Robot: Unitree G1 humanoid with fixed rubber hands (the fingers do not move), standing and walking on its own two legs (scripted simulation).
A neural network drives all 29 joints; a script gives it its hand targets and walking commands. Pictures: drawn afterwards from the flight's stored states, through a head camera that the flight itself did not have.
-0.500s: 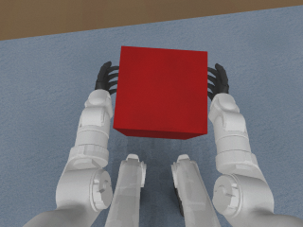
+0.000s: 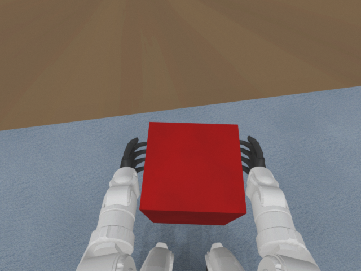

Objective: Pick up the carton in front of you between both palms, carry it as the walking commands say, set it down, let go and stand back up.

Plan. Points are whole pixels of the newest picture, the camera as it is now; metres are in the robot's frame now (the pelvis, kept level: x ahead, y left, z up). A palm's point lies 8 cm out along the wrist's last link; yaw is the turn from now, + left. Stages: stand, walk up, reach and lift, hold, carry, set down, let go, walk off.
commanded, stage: reach and lift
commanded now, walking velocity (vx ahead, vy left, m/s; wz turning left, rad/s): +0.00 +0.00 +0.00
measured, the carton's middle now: (190, 179) +0.35 +0.00 -0.11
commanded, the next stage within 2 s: hold in 1.48 s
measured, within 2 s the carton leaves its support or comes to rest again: neither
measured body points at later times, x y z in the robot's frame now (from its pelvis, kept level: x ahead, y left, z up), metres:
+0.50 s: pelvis +0.03 +0.00 +0.08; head -0.01 +0.00 +0.53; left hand +0.33 +0.15 +0.09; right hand +0.33 -0.16 +0.10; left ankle +0.04 +0.13 -0.66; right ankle +0.03 -0.13 -0.66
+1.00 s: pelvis +0.02 +0.00 +0.08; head -0.01 +0.00 +0.53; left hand +0.32 +0.15 +0.10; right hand +0.33 -0.15 +0.11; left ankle +0.04 +0.13 -0.66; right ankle +0.03 -0.13 -0.66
